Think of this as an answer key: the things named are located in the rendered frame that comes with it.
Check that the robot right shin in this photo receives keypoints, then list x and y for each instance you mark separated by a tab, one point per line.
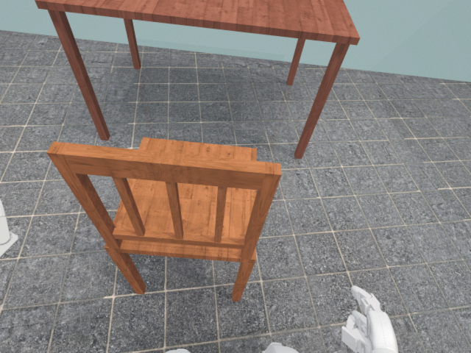
274	344

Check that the chair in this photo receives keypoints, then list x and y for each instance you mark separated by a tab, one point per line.
182	199

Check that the table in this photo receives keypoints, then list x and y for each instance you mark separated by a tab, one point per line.
322	20

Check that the robot left hand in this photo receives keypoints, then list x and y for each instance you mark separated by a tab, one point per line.
7	238

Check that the robot right hand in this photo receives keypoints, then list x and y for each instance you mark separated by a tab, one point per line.
374	331

